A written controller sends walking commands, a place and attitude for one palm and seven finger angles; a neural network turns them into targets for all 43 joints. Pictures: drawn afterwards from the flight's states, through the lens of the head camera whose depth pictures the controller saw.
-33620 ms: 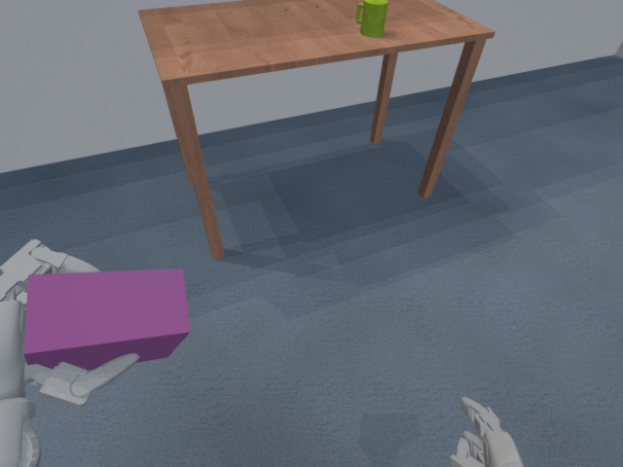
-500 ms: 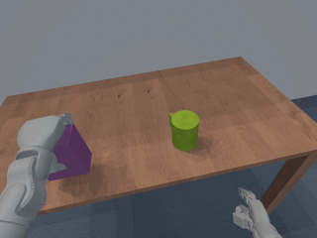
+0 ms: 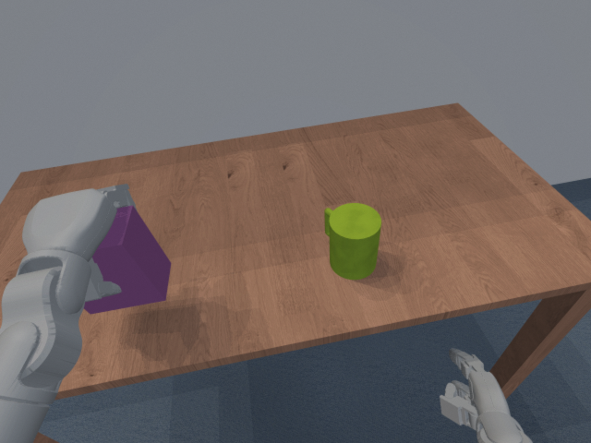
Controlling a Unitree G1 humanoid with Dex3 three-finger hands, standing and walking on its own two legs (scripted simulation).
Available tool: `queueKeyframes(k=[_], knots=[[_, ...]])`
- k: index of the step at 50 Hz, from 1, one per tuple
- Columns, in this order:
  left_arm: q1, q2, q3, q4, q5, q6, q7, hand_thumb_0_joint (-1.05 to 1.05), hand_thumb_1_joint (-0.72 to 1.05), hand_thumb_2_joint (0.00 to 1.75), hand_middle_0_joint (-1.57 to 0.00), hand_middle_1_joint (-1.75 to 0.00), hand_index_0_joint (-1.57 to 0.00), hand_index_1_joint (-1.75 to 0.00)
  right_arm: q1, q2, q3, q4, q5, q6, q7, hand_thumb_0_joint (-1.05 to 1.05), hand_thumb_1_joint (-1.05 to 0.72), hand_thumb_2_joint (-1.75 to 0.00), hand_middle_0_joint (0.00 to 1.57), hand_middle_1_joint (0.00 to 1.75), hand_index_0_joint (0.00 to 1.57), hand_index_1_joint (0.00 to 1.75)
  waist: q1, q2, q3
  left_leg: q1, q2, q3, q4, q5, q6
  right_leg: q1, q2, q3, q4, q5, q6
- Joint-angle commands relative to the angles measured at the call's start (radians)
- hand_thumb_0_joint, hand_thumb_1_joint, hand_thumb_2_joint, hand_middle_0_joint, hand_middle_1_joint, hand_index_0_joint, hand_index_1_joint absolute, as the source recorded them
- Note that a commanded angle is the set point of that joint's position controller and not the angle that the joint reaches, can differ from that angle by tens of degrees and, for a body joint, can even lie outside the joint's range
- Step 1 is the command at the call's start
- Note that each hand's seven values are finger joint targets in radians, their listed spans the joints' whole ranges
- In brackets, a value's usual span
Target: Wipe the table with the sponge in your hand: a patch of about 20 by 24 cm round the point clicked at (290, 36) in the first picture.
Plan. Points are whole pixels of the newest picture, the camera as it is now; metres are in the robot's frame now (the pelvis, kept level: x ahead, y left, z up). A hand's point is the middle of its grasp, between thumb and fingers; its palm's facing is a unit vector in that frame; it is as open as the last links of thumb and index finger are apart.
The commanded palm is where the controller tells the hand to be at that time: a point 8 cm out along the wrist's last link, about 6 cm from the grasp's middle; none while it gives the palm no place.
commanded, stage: lift the sponge slowly off the table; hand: left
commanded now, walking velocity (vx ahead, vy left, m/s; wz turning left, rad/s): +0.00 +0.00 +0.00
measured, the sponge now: (118, 271) +0.27 +0.30 +0.11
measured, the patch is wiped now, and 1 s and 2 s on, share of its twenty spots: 0.95 0.95 0.95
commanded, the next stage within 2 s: bring the sponge back beside the body in 0.62 s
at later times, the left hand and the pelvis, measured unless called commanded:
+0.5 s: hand (102, 217) +0.29 +0.28 +0.20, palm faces +0.18 -0.04 -0.98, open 10.5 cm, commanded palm +0.24 +0.28 +0.27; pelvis -0.01 +0.00 +0.00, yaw +0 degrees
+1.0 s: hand (104, 236) +0.27 +0.27 +0.19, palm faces +0.14 -0.05 -0.99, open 10.5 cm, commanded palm +0.21 +0.28 +0.27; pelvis +0.00 -0.01 +0.00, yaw +0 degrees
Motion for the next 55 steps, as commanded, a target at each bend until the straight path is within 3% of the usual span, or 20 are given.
queueKeyframes(k=[1,4,7,9,11,14,15,19,25,28,30,34,35,40,43,44,48,49,50,55], knots=[[-0.291,0.272,0.180,-0.199,0.028,0.003,0.040,0.00,0.10,1.30,-1.20,-1.60,-1.20,-1.60,-0.241,-0.084,-0.020,-0.197,-0.003,-0.069,0.010,0.00,-0.90,-0.90,0.20,0.30,0.20,0.30,0.017,-0.015,-0.243,0.121,-0.061,0.002,-0.035,0.155,0.048,-0.008,0.022,0.026,-0.067,0.178,-0.051],[-0.348,0.286,0.186,-0.224,0.026,0.018,0.032,0.00,0.10,1.30,-1.20,-1.60,-1.20,-1.60,-0.285,-0.084,-0.014,-0.215,0.005,-0.068,0.007,0.00,-0.90,-0.90,0.20,0.30,0.20,0.30,0.016,-0.026,-0.230,0.112,-0.054,-0.011,-0.050,0.102,0.048,-0.018,0.029,0.058,-0.075,0.121,-0.059],[-0.407,0.254,0.131,-0.168,0.037,0.036,0.028,0.00,0.10,1.30,-1.20,-1.60,-1.20,-1.60,-0.256,-0.086,-0.013,-0.195,0.004,-0.062,0.003,0.00,-0.90,-0.90,0.20,0.30,0.20,0.30,0.010,-0.024,-0.219,0.111,-0.057,-0.003,-0.060,0.091,0.046,-0.037,0.023,0.020,-0.084,0.094,-0.050],[-0.445,0.276,0.149,-0.228,0.040,0.036,0.024,0.00,0.10,1.30,-1.20,-1.60,-1.20,-1.60,-0.293,-0.083,-0.011,-0.219,0.012,-0.074,0.003,0.00,-0.90,-0.90,0.20,0.30,0.20,0.30,0.013,-0.006,-0.260,0.121,-0.055,-0.017,-0.065,0.085,0.047,-0.012,0.032,0.050,-0.074,0.093,-0.062],[-0.423,0.243,0.116,-0.219,0.040,0.042,0.021,0.00,0.10,1.30,-1.20,-1.60,-1.20,-1.60,-0.272,-0.079,-0.011,-0.208,0.004,-0.075,0.006,0.00,-0.90,-0.90,0.20,0.30,0.20,0.30,0.019,-0.001,-0.271,0.125,-0.061,-0.006,-0.058,0.119,0.046,-0.010,0.022,0.025,-0.068,0.123,-0.056],[-0.446,0.297,0.171,-0.198,0.037,0.053,0.015,0.00,0.10,1.30,-1.20,-1.60,-1.20,-1.60,-0.289,-0.085,-0.008,-0.216,0.012,-0.069,0.004,0.00,-0.90,-0.90,0.20,0.30,0.20,0.30,0.015,-0.033,-0.241,0.103,-0.053,-0.016,-0.066,0.080,0.044,-0.020,0.032,0.054,-0.075,0.086,-0.063],[-0.463,0.275,0.138,-0.172,0.042,0.057,0.014,0.00,0.10,1.30,-1.20,-1.60,-1.20,-1.60,-0.271,-0.082,-0.004,-0.210,0.006,-0.071,0.002,0.00,-0.90,-0.90,0.20,0.30,0.20,0.30,0.020,-0.043,-0.254,0.099,-0.058,-0.001,-0.061,0.088,0.044,-0.020,0.018,0.031,-0.070,0.085,-0.056],[-0.489,0.316,0.180,-0.186,0.037,0.063,0.009,0.00,0.10,1.30,-1.20,-1.60,-1.20,-1.60,-0.288,-0.087,-0.006,-0.218,0.014,-0.069,0.005,0.00,-0.90,-0.90,0.20,0.30,0.20,0.30,0.019,-0.010,-0.262,0.102,-0.053,-0.014,-0.066,0.076,0.042,-0.017,0.030,0.056,-0.071,0.076,-0.064],[-0.487,0.262,0.123,-0.211,0.029,0.072,-0.013,0.00,0.10,1.30,-1.20,-1.60,-1.20,-1.60,-0.277,-0.078,-0.001,-0.229,0.009,-0.077,0.008,0.00,-0.90,-0.90,0.20,0.30,0.20,0.30,0.024,-0.040,-0.280,0.107,-0.061,0.002,-0.046,0.115,0.045,-0.020,0.015,0.032,-0.059,0.120,-0.053],[-0.493,0.266,0.122,-0.151,0.024,0.077,-0.019,0.00,0.10,1.30,-1.20,-1.60,-1.20,-1.60,-0.257,-0.087,-0.006,-0.213,0.011,-0.067,0.006,0.00,-0.90,-0.90,0.20,0.30,0.20,0.30,0.014,-0.051,-0.225,0.094,-0.057,0.002,-0.053,0.077,0.044,-0.053,0.014,0.028,-0.078,0.086,-0.047],[-0.502,0.296,0.144,-0.147,0.040,0.079,-0.018,0.00,0.10,1.30,-1.20,-1.60,-1.20,-1.60,-0.256,-0.090,-0.001,-0.223,0.010,-0.075,0.004,0.00,-0.90,-0.90,0.20,0.30,0.20,0.30,0.024,-0.063,-0.266,0.090,-0.058,0.004,-0.043,0.089,0.044,-0.032,0.011,0.041,-0.062,0.092,-0.054],[-0.481,0.348,0.202,-0.195,0.034,0.080,-0.023,0.00,0.10,1.30,-1.20,-1.60,-1.20,-1.60,-0.281,-0.093,-0.006,-0.231,0.012,-0.065,0.011,0.00,-0.90,-0.90,0.20,0.30,0.20,0.30,0.022,-0.029,-0.286,0.102,-0.062,0.001,-0.024,0.124,0.046,-0.017,0.021,0.077,-0.053,0.149,-0.057],[-0.480,0.314,0.164,-0.185,0.034,0.083,-0.025,0.00,0.10,1.30,-1.20,-1.60,-1.20,-1.60,-0.262,-0.086,0.000,-0.233,0.008,-0.068,0.011,0.00,-0.90,-0.90,0.20,0.30,0.20,0.30,0.027,-0.040,-0.291,0.089,-0.067,0.009,-0.020,0.137,0.046,-0.012,0.009,0.043,-0.043,0.158,-0.050],[-0.406,0.300,0.163,-0.228,0.027,0.073,-0.040,0.00,0.10,1.30,-1.20,-1.60,-1.20,-1.60,-0.263,-0.083,-0.001,-0.237,0.005,-0.070,0.017,0.00,-0.90,-0.90,0.20,0.30,0.20,0.30,0.027,-0.035,-0.283,0.094,-0.066,0.014,-0.007,0.144,0.048,-0.023,0.006,0.046,-0.039,0.175,-0.046],[-0.324,0.319,0.199,-0.249,0.013,0.067,-0.038,0.00,0.10,1.30,-1.20,-1.60,-1.20,-1.60,-0.249,-0.087,-0.009,-0.230,0.001,-0.058,0.023,0.00,-0.90,-0.90,0.20,0.30,0.20,0.30,0.030,-0.059,-0.260,0.093,-0.066,0.013,0.001,0.156,0.051,-0.031,0.010,0.041,-0.041,0.203,-0.040],[-0.348,0.328,0.213,-0.294,0.013,0.063,-0.037,0.00,0.10,1.30,-1.20,-1.60,-1.20,-1.60,-0.288,-0.086,-0.006,-0.248,0.007,-0.067,0.021,0.00,-0.90,-0.90,0.20,0.30,0.20,0.30,0.024,-0.035,-0.258,0.100,-0.059,0.002,-0.003,0.138,0.049,-0.036,0.020,0.081,-0.045,0.178,-0.052],[-0.332,0.327,0.209,-0.279,0.011,0.052,-0.015,0.00,0.10,1.30,-1.20,-1.60,-1.20,-1.60,-0.249,-0.083,-0.011,-0.231,-0.002,-0.065,0.017,0.00,-0.90,-0.90,0.20,0.30,0.20,0.30,0.033,-0.041,-0.247,0.099,-0.064,0.011,-0.004,0.127,0.049,-0.043,0.008,0.051,-0.052,0.153,-0.043],[-0.345,0.343,0.229,-0.321,0.014,0.050,-0.011,0.00,0.10,1.30,-1.20,-1.60,-1.20,-1.60,-0.288,-0.083,-0.008,-0.244,0.004,-0.075,0.015,0.00,-0.90,-0.90,0.20,0.30,0.20,0.30,0.027,-0.029,-0.250,0.108,-0.060,-0.001,-0.004,0.125,0.048,-0.044,0.022,0.088,-0.051,0.144,-0.055],[-0.329,0.314,0.200,-0.325,0.018,0.050,-0.005,0.00,0.10,1.30,-1.20,-1.60,-1.20,-1.60,-0.261,-0.077,-0.005,-0.242,-0.002,-0.077,0.015,0.00,-0.90,-0.90,0.20,0.30,0.20,0.30,0.037,-0.014,-0.280,0.107,-0.065,0.010,-0.001,0.148,0.047,-0.027,0.007,0.054,-0.039,0.159,-0.050],[-0.264,0.288,0.198,-0.354,0.000,0.044,0.009,0.00,0.10,1.30,-1.20,-1.60,-1.20,-1.60,-0.263,-0.073,-0.007,-0.240,-0.004,-0.081,0.019,0.00,-0.90,-0.90,0.20,0.30,0.20,0.30,0.039,-0.018,-0.250,0.101,-0.059,0.009,-0.009,0.127,0.043,-0.040,0.009,0.052,-0.047,0.130,-0.049]])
